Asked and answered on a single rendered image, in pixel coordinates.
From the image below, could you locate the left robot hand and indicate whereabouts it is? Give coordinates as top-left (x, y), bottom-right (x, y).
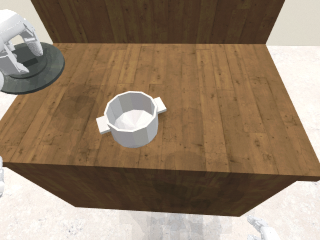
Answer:
top-left (0, 9), bottom-right (43, 76)

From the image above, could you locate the table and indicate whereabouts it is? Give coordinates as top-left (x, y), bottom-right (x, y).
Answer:
top-left (0, 0), bottom-right (320, 217)

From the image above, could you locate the right robot hand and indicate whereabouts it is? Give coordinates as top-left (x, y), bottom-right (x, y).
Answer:
top-left (247, 215), bottom-right (281, 240)

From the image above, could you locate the lid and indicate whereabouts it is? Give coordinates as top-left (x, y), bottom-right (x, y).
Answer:
top-left (0, 42), bottom-right (65, 95)

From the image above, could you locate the knob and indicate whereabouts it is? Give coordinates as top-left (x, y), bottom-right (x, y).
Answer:
top-left (11, 45), bottom-right (38, 67)

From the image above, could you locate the pot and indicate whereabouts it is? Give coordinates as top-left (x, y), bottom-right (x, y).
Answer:
top-left (96, 91), bottom-right (167, 148)

